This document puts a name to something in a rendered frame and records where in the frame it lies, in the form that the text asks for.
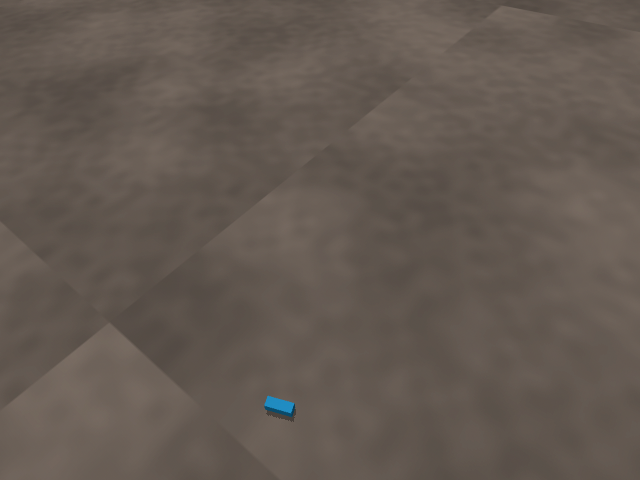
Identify small box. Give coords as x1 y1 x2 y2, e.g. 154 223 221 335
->
264 396 295 417

